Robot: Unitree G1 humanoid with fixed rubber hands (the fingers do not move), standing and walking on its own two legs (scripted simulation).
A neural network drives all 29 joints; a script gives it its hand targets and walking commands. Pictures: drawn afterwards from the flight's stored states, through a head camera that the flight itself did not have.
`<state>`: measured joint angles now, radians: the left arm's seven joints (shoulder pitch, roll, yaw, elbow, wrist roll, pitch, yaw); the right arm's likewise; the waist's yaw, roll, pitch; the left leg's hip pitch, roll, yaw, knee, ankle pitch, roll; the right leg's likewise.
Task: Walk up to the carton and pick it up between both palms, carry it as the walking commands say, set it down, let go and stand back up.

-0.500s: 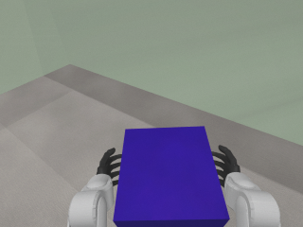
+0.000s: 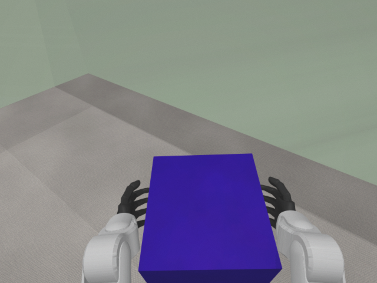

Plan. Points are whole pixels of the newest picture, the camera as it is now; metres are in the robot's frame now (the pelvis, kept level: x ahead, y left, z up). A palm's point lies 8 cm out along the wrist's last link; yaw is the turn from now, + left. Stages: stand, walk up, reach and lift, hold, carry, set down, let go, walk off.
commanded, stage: carry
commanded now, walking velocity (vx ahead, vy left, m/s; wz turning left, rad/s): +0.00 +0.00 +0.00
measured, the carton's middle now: (204, 231) +0.26 +0.00 +0.03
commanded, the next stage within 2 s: none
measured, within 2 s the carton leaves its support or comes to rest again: neither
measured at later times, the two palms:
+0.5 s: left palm (123, 214) +0.26 +0.16 +0.09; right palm (274, 212) +0.26 -0.13 +0.10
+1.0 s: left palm (137, 217) +0.27 +0.14 +0.05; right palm (276, 215) +0.27 -0.15 +0.06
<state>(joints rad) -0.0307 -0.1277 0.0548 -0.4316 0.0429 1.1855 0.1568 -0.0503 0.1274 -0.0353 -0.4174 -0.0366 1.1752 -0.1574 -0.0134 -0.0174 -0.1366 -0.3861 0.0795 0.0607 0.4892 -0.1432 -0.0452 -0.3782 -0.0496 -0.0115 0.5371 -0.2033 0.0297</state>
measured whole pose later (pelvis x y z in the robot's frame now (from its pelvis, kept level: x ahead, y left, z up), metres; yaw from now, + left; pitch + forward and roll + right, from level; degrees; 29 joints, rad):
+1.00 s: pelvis +0.00 -0.01 +0.00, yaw +1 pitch +2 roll +0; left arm -0.08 -0.13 0.08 -0.13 0.08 0.88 0.12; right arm -0.10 0.13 -0.08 -0.12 -0.07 0.87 -0.11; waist -0.01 -0.01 -0.07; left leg -0.37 0.08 0.05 0.49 -0.15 -0.05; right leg -0.36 -0.05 -0.03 0.55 -0.22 0.02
